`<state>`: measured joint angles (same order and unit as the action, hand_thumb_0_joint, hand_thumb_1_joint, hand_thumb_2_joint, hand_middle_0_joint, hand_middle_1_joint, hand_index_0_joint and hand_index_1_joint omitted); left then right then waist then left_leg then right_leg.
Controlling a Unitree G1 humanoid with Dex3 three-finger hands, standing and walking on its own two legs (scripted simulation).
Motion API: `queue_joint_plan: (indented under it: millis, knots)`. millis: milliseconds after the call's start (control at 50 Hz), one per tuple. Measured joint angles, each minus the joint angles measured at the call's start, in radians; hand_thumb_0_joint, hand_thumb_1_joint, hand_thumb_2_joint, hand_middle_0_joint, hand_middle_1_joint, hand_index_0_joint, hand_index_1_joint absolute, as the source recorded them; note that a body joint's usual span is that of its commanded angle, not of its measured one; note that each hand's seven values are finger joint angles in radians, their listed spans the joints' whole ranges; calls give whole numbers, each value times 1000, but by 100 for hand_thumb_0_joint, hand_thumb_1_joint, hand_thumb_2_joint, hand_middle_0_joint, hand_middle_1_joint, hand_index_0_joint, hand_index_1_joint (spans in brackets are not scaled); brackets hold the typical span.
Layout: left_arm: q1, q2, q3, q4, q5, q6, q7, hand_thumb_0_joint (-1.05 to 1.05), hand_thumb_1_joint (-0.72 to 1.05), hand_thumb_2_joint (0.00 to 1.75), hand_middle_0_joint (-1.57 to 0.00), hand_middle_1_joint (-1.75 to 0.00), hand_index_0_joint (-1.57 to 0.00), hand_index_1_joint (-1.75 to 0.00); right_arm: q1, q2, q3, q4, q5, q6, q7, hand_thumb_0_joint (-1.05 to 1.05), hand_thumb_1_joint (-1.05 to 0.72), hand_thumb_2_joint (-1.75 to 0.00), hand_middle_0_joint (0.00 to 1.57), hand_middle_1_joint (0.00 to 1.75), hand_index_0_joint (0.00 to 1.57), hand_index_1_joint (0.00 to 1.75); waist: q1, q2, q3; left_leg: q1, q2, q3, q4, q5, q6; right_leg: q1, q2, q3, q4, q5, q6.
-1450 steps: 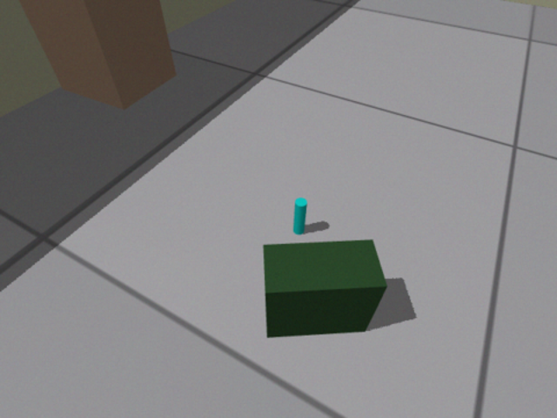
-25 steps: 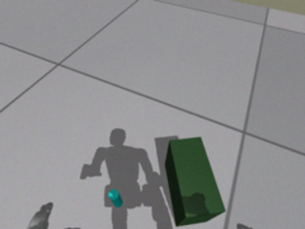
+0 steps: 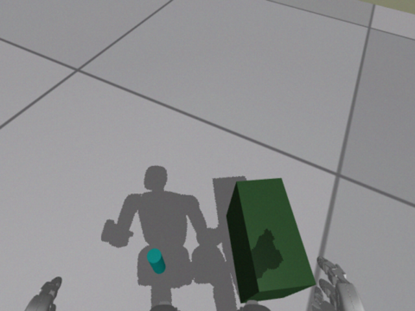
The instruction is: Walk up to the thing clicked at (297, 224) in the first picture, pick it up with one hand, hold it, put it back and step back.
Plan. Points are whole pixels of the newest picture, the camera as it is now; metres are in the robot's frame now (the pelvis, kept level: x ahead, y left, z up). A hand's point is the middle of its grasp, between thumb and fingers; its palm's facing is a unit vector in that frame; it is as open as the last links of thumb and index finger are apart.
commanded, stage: go down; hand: left
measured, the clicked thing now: (157, 262) +0.36 +0.18 -0.61
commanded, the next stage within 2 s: none
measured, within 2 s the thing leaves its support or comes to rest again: neither
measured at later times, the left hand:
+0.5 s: hand (74, 287) +0.21 +0.30 -0.19, palm faces +0.05 -0.97 -0.22, open 17.4 cm
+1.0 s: hand (75, 265) +0.27 +0.34 -0.26, palm faces +0.06 -0.99 -0.16, open 17.4 cm
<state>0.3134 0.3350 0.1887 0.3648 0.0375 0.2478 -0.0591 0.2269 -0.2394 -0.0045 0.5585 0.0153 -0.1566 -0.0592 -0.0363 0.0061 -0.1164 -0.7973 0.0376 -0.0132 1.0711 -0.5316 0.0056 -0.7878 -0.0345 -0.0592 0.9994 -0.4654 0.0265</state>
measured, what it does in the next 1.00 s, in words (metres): lowers itself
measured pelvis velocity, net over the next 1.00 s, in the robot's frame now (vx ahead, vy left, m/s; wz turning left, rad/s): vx -0.08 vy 0.00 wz -0.04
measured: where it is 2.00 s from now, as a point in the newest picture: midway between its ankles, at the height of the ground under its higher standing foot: outside the picture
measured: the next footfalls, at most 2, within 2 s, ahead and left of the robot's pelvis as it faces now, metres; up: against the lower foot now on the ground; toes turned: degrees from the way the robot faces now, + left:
none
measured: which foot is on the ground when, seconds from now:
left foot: down 0.00-1.00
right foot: down 0.00-1.00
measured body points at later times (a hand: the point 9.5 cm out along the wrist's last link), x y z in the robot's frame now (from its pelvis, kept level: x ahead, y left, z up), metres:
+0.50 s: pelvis -0.04 +0.00 -0.11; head +0.11 +0.03 +0.32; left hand +0.21 +0.35 -0.18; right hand +0.14 -0.27 -0.19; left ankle -0.01 +0.11 -0.67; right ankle +0.01 -0.14 -0.67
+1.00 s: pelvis -0.08 +0.00 -0.21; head +0.10 +0.04 +0.20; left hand +0.26 +0.39 -0.25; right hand +0.07 -0.28 -0.32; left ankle -0.01 +0.11 -0.67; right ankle +0.01 -0.14 -0.67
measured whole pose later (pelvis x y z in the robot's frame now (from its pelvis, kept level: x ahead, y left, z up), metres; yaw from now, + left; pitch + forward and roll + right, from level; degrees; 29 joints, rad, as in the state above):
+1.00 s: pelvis -0.08 +0.00 -0.21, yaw -2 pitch +32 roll -5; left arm -0.37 0.66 0.61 0.94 -0.13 -0.35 -0.55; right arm 0.14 -0.33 0.06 0.65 0.00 -0.19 -0.04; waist -0.06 -0.01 -0.17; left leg -1.81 0.03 -0.05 1.91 -0.67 0.02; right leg -1.79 -0.05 -0.05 1.82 -0.59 0.02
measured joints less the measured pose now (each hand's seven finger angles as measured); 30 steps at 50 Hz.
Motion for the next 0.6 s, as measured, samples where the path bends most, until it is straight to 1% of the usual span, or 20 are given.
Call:
queue_joint_plan:
  millis: [140, 200, 240, 280, 320, 380, 440, 480, 540, 600]
  knots:
    - [34, 4, 17, -71, -18, 15, -8, -1, -52, 8, -8, -10, -8, -10, 2, 11, 8, -23, -3, -15, -12, 1, -84, -88, 21, 30, 21, 30, -3, 4, -16, -74, 1, -9, 72, -26, -1, -70, 0, -6, 68, -26, -1]
    - [24, 11, 29, -64, -23, 1, -15, -1, -51, 9, -8, -10, -7, -10, 3, 10, 10, -25, -5, -23, -16, 1, -85, -89, 21, 30, 21, 30, -3, 3, -19, -106, 1, -13, 101, -34, -1, -101, -1, -9, 97, -35, -2]
    - [-2, 18, 47, -34, -30, -24, -27, -1, -51, 9, -8, -10, -7, -10, 2, 7, 11, -26, -7, -31, -16, 1, -85, -89, 21, 30, 21, 30, -3, 1, -22, -140, 0, -16, 128, -40, -2, -135, -2, -10, 125, -41, -3]
    - [-46, 33, 76, 21, -43, -66, -48, -1, -50, 9, -8, -9, -7, -10, -3, 1, 12, -23, -9, -45, -14, 1, -86, -89, 21, 30, 21, 30, -3, -4, -24, -187, -1, -18, 165, -48, -2, -182, -4, -10, 164, -51, -5]
    - [-97, 54, 109, 87, -58, -123, -81, -1, -50, 9, -8, -9, -7, -10, -9, -8, 11, -20, -10, -59, -8, 1, -87, -89, 21, 30, 21, 30, -4, -11, -29, -250, -2, -19, 213, -59, -2, -247, -6, -8, 215, -63, -6]
    - [-174, 92, 157, 179, -84, -227, -150, -1, -51, 7, -8, -9, -7, -9, -17, -27, 10, -13, -10, -80, 1, 1, -88, -90, 21, 30, 21, 30, -6, -23, -43, -364, -5, -18, 305, -82, -3, -366, -11, -3, 313, -88, -7]
    - [-244, 114, 193, 221, -102, -321, -217, -1, -54, 6, -8, -9, -8, -9, -35, -52, 5, 6, -11, -85, 4, 1, -89, -90, 21, 30, 21, 30, 1, -16, -56, -484, 0, -22, 398, -104, -3, -482, -7, -3, 397, -105, -6]
    - [-295, 132, 210, 251, -109, -380, -251, -1, -55, 5, -8, -9, -8, -9, -54, -64, 3, 20, -12, -80, 6, 1, -89, -90, 21, 30, 21, 30, 0, -14, -52, -548, -1, -18, 448, -110, 0, -549, -9, 4, 448, -109, -5]
    - [-365, 154, 247, 307, -124, -442, -290, -1, -57, 6, -8, -10, -8, -10, -72, -72, 4, 40, -13, -65, 12, 1, -88, -90, 21, 30, 21, 30, -2, -11, -59, -641, -1, -13, 521, -119, 4, -646, -9, 13, 521, -115, -3]
    - [-420, 172, 280, 360, -134, -475, -318, -1, -58, 7, -8, -11, -7, -11, -77, -71, 6, 53, -13, -49, 18, 1, -88, -90, 21, 30, 21, 30, -3, -8, -62, -716, -1, -13, 586, -129, 8, -721, -10, 18, 585, -122, -1]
